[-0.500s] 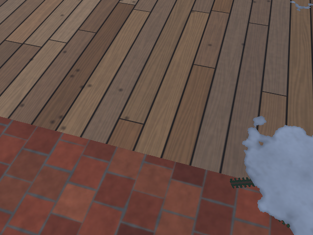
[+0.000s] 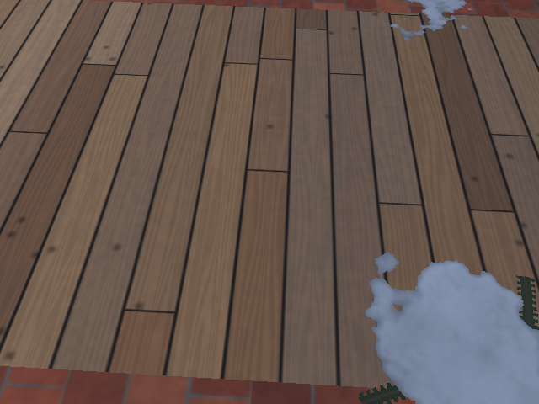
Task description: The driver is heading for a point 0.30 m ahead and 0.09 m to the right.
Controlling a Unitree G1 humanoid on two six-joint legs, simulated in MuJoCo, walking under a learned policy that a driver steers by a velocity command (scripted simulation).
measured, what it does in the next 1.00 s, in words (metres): walks ahead: right foot, then left foot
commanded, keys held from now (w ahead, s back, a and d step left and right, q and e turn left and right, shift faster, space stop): w+e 0.10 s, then no key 0.90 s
